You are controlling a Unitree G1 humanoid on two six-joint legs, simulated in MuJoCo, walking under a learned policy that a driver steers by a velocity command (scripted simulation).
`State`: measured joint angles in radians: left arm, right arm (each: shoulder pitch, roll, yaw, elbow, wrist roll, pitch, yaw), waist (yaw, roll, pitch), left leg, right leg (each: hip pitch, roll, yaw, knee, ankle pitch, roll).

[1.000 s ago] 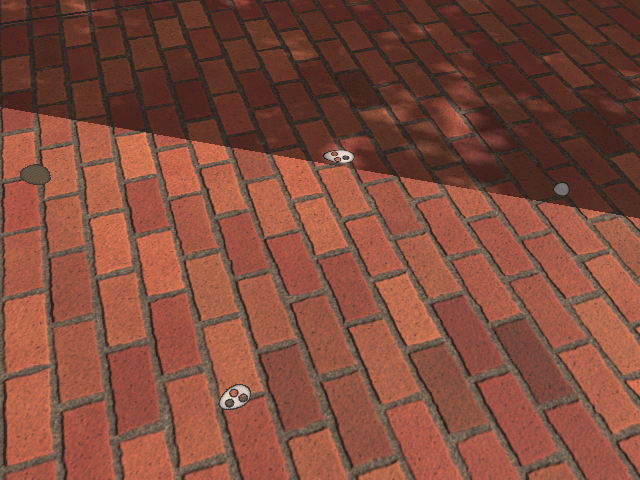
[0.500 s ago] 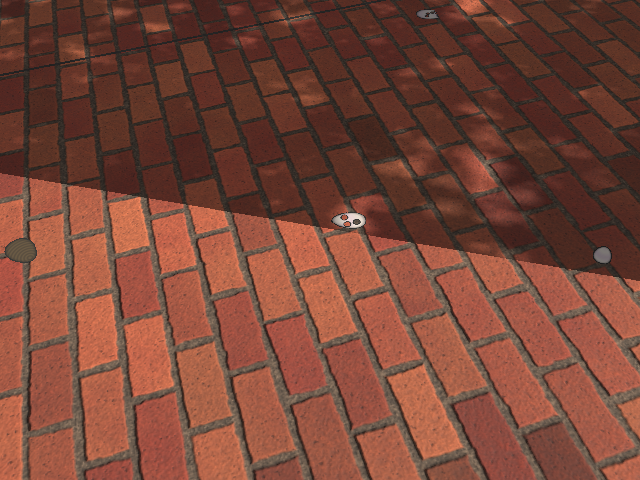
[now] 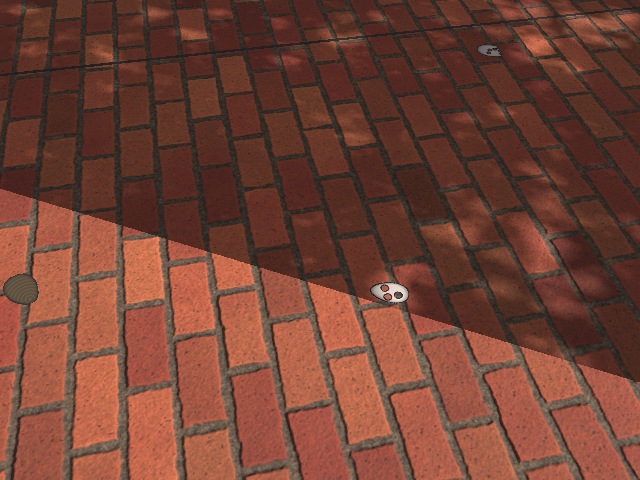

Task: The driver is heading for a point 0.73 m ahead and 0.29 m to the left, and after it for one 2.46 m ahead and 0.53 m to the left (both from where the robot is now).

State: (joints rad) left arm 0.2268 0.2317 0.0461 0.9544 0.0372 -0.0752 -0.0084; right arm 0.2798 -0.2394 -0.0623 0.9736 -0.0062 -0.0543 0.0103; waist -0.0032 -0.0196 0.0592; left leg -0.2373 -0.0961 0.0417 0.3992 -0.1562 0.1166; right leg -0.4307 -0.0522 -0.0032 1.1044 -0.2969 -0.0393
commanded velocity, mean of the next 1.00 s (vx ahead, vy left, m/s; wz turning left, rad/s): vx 0.50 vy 0.00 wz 0.55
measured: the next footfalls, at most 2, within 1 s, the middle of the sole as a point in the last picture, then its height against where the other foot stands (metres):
right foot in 0.38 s outside the picture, level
left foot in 0.90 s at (229, 447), level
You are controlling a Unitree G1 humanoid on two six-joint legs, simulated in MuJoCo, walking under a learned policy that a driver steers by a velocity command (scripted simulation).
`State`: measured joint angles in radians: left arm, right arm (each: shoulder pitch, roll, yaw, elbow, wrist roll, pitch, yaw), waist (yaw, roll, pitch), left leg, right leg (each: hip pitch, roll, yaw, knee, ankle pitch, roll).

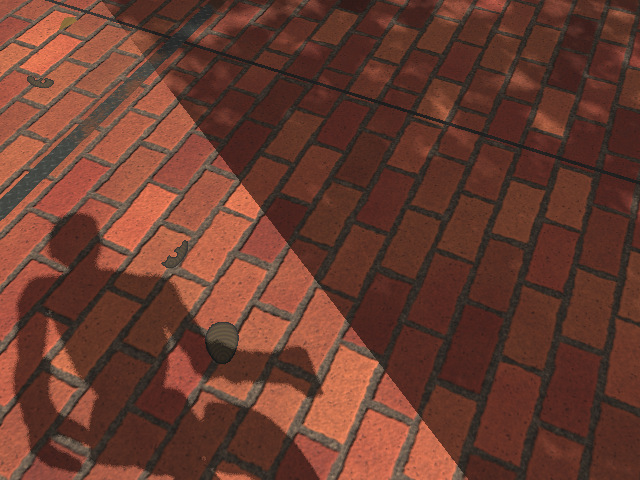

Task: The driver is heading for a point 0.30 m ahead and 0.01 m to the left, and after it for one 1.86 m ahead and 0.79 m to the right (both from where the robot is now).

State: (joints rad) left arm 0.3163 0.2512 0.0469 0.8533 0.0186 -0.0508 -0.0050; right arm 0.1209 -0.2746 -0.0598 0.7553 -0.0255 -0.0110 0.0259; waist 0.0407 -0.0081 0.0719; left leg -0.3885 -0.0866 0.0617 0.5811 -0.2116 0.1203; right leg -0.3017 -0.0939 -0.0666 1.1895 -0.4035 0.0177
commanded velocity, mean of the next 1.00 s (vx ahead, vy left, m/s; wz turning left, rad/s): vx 0.50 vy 0.00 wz -0.18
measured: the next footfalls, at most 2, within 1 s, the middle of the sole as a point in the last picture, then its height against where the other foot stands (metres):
right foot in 0.46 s outside the picture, level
left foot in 0.96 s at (319, 342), level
